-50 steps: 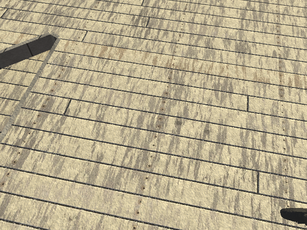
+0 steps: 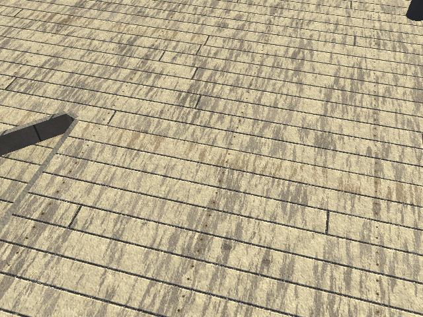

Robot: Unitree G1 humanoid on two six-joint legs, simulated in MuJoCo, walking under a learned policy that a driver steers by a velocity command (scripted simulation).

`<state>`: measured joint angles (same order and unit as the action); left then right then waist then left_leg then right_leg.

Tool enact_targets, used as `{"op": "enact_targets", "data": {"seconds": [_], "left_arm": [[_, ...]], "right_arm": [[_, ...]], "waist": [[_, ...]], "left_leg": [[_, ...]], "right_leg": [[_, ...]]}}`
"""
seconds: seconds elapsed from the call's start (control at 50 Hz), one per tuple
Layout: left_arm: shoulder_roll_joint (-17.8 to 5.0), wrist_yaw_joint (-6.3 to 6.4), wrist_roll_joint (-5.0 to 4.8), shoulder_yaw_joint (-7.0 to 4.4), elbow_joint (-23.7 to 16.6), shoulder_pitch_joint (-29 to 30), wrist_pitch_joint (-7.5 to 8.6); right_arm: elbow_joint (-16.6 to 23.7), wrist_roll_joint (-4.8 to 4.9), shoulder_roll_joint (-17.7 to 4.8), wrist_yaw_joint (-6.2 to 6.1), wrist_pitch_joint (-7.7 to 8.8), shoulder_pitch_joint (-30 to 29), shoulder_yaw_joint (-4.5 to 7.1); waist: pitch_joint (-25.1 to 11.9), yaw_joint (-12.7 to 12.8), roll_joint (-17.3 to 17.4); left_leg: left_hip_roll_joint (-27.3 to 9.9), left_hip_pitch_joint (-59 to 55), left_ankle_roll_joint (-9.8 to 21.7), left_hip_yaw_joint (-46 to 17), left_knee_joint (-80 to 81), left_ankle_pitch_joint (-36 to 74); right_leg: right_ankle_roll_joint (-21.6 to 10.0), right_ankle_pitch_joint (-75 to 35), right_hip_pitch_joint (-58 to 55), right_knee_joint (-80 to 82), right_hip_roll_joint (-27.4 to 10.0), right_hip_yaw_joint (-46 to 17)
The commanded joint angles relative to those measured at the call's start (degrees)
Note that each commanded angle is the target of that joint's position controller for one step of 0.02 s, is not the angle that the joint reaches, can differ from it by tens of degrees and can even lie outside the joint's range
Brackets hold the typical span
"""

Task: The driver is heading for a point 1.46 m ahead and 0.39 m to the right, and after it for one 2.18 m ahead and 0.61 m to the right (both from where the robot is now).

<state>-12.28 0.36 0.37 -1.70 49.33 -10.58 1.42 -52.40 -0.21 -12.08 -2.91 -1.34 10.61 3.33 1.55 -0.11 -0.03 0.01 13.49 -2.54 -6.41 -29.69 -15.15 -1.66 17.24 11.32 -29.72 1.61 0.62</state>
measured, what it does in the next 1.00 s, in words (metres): stands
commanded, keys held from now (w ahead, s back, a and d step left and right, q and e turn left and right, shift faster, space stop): shift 0.96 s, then w+shift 0.04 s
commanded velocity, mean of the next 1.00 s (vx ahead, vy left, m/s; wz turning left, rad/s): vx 0.01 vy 0.00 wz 0.00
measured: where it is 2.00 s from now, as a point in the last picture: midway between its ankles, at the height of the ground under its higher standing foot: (193, 283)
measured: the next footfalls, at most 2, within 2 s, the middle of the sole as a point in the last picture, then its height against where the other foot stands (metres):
left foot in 1.28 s outside the picture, level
right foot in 1.76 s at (224, 301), level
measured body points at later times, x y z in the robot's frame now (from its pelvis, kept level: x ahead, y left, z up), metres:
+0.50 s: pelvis +0.00 -0.01 +0.00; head +0.01 -0.01 +0.45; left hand +0.05 +0.24 -0.14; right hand +0.04 -0.26 -0.15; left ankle +0.01 +0.15 -0.74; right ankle -0.01 -0.10 -0.74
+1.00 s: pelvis +0.00 +0.00 +0.00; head +0.01 +0.00 +0.45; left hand +0.02 +0.24 -0.15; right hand +0.02 -0.25 -0.15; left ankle +0.01 +0.15 -0.73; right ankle -0.01 -0.10 -0.73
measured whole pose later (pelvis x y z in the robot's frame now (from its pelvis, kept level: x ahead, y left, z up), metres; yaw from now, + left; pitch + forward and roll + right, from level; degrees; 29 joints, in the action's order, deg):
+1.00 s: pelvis +0.00 +0.00 +0.00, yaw +0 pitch -1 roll +0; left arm -11.1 1.6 -0.3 -1.0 61.5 -15.5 0.6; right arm -65.3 0.3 -11.1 -3.4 -0.4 13.3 1.8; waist 1.7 0.4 0.2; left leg -0.7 12.3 -2.3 -6.0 -27.6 -15.8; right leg -2.2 16.2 10.0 -27.0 2.1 0.5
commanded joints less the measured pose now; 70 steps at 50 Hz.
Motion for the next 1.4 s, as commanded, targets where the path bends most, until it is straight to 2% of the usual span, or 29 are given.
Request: {"op": "enact_targets", "data": {"seconds": [0.02,0.24,0.44,0.96,0.98,1.0,1.02,1.04,1.06,1.08,1.1,1.14,1.18,1.2,1.22,1.24,1.26,1.28,1.3,1.32,1.34,1.36,1.38,1.4], "left_arm": [[-5.8,0.28,-0.1,-1.34,-1.4,0.0,0.6],[-6.0,0.78,-0.2,-1.21,3.9,-1.5,0.23],[-5.7,1.07,-0.27,-0.9,7.2,-3.3,-0.09],[-4.4,1.31,-0.43,-0.1,10.9,-7.4,-0.43],[-4.5,1.52,-0.52,-0.25,11.9,-9.4,-0.6],[-7.7,1.76,-1.45,-1.34,11.9,-10.5,-0.8],[-10.6,1.85,-2.05,-2.28,12.2,-14.1,-0.59],[-13.3,2.01,-2.22,-3.29,11.6,-14.1,0.15],[-12.1,2.0,-1.43,-3.12,10.5,-12.5,1.36],[-9.7,1.79,-0.94,-2.51,9.3,-10.0,2.47],[-8.2,1.43,-1.22,-2.19,8.2,-8.1,3.16],[-8.5,1.21,-2.3,-2.31,7.1,-7.7,3.43],[-10.5,1.17,-2.6,-2.7,6.4,-7.3,3.29],[-11.0,0.42,2.0,-3.25,8.0,-8.8,2.49],[-10.6,0.18,2.05,-3.49,7.5,-7.4,2.05],[-10.5,0.07,1.34,-3.64,6.8,-5.9,1.83],[-9.6,-0.04,1.48,-3.42,6.0,-4.4,2.0],[-5.1,-0.45,2.14,-2.14,4.0,-0.2,2.66],[1.1,-0.73,1.64,-0.73,-0.7,3.7,3.61],[-0.4,-1.63,1.27,-0.8,-1.9,2.0,3.85],[-3.8,-2.38,1.45,-1.33,-2.3,3.6,3.95],[-5.1,-3.04,1.97,-1.71,-1.2,1.9,3.97],[-5.4,-3.39,2.57,-1.91,-0.2,-0.4,3.54],[-5.3,-3.92,2.89,-1.91,-0.1,-0.4,2.78]], "right_arm": [[0.7,0.05,-6.1,-0.34,0.53,0.3,1.35],[-5.2,0.14,-5.9,-0.55,0.75,0.1,1.08],[-8.8,0.2,-5.6,-0.63,0.95,1.1,0.53],[-11.8,0.34,-4.5,-0.62,1.15,4.5,-0.75],[-12.6,0.45,-3.4,-0.68,1.06,6.2,-0.99],[-12.2,1.04,-4.0,-0.63,1.16,6.0,-0.69],[-10.2,1.14,-4.7,-0.32,1.85,2.7,-0.54],[-7.4,1.77,-4.3,0.36,3.07,-1.3,-0.77],[-5.2,2.05,-4.8,0.98,4.31,-5.3,-0.62],[-5.0,1.93,-4.8,1.53,5.41,-4.8,-0.29],[-5.3,1.75,-4.1,1.98,6.39,-2.8,-0.18],[-5.2,1.9,-4.1,2.33,7.68,-1.8,0.12],[-5.3,2.08,-2.9,2.47,8.13,-1.0,0.0],[-3.9,-2.36,-2.5,4.6,5.67,-0.1,-0.04],[-4.3,-2.21,-1.8,4.99,4.54,2.7,0.22],[-5.3,-1.65,-1.9,4.74,4.06,7.0,0.48],[-7.4,-1.52,-3.3,4.17,4.43,14.1,1.05],[-9.7,-2.57,-7.2,3.38,5.6,24.7,2.03],[-9.5,-3.32,-11.4,3.09,6.29,27.6,1.74],[-8.2,-3.15,-12.5,2.75,5.85,19.8,1.89],[-5.4,-2.19,-10.4,3.02,6.2,12.0,1.46],[-4.4,-1.5,-8.7,3.47,6.8,9.2,1.03],[-3.9,-1.21,-7.7,3.45,7.31,8.5,0.69],[-4.5,-1.29,-6.3,3.18,7.85,9.9,0.22]], "waist": [[-2.1,0.0,-0.1],[-0.9,0.1,-0.1],[0.0,0.3,-0.1],[1.1,0.5,0.1],[-1.6,0.7,-1.1],[-0.1,1.5,-4.2],[2.7,3.5,-8.0],[6.5,4.2,-12.9],[10.1,4.3,-10.7],[9.8,2.4,-7.1],[7.4,1.0,-5.6],[3.9,0.7,-5.6],[2.8,-0.2,-8.1],[1.9,-1.0,-8.3],[3.2,-2.6,-7.3],[3.3,-4.7,-4.9],[2.1,-7.8,-0.1],[-0.8,-13.0,12.7],[-1.4,-11.7,21.2],[0.7,-5.8,15.1],[3.6,-2.8,6.5],[1.9,-0.9,2.6],[0.2,0.4,3.3],[0.7,0.4,4.2]], "left_leg": [[-1.6,-3.8,1.9,-1.1,2.9,13.3],[-1.3,-3.7,1.6,-0.1,4.8,11.8],[-1.1,-3.0,1.6,0.6,5.8,10.7],[-0.8,-1.7,1.6,1.5,6.5,9.8],[1.3,-2.0,1.8,4.0,4.6,0.0],[3.9,2.3,2.4,7.1,-1.0,-13.3],[3.7,10.1,2.8,8.4,-8.3,-17.8],[0.5,17.2,3.5,8.3,-18.4,-13.2],[-3.3,23.2,4.0,4.7,-26.1,-12.1],[-5.4,27.1,4.6,3.5,-29.8,-9.6],[-6.7,27.8,5.1,3.1,-29.5,-7.1],[-6.4,21.3,4.8,5.8,-19.1,-4.1],[-3.4,9.2,3.7,9.8,-9.9,-2.9],[-0.2,4.1,3.8,14.0,-5.4,-8.1],[0.8,-2.3,3.6,16.8,-2.0,-2.6],[1.9,-9.4,3.7,18.4,0.2,-0.1],[2.0,-18.3,4.0,16.7,1.7,-2.7],[-8.3,-25.4,5.1,1.5,8.9,-14.6],[-20.8,-25.1,8.3,-28.5,21.5,-36.6],[-25.6,-20.0,13.0,-39.2,25.7,-45.5],[-24.2,-15.6,12.7,-32.1,23.6,-39.1],[-19.8,-12.4,11.4,-22.4,22.7,-29.8],[-16.8,-10.4,10.5,-16.6,23.8,-24.6],[-14.7,-8.9,10.6,-12.6,25.2,-21.0]], "right_leg": [[-1.2,-11.0,2.0,6.8,-4.3,-4.4],[-1.3,-9.4,1.0,8.5,-4.0,-4.2],[-1.4,-8.3,0.6,9.3,-3.6,-4.0],[-1.1,-8.5,0.4,9.2,-3.0,-3.4],[-1.7,5.1,-1.0,10.7,-2.5,-3.5],[-4.1,22.4,-0.6,12.8,-4.3,-7.3],[-8.0,36.8,-0.9,18.1,-11.1,-17.2],[-12.5,41.4,-0.1,24.9,-20.6,-29.2],[-14.5,35.1,0.7,27.4,-24.5,-34.6],[-13.3,27.9,-1.6,26.2,-23.9,-32.2],[-11.5,22.6,-3.5,24.6,-22.0,-28.0],[-8.2,15.8,-2.8,24.0,-17.3,-18.4],[-7.6,12.8,3.8,23.0,-13.4,-11.9],[-9.0,17.7,5.8,21.9,-11.9,-9.8],[-9.5,19.9,10.5,19.3,-11.8,-8.7],[-9.6,21.7,15.7,15.7,-11.3,-7.9],[-9.0,19.1,21.3,6.1,-8.9,-5.9],[-7.1,11.1,28.3,-18.1,-3.0,1.0],[-6.6,13.1,41.5,-35.7,3.7,-3.3],[-7.6,5.4,46.7,-43.6,-0.8,-8.5],[-7.0,-2.5,47.3,-44.6,-5.4,-7.3],[-5.4,-6.7,42.1,-41.3,-7.7,-6.2],[-3.9,-7.7,37.5,-39.1,-8.5,-4.8],[-2.5,-9.1,36.1,-39.3,-8.9,-3.3]]}}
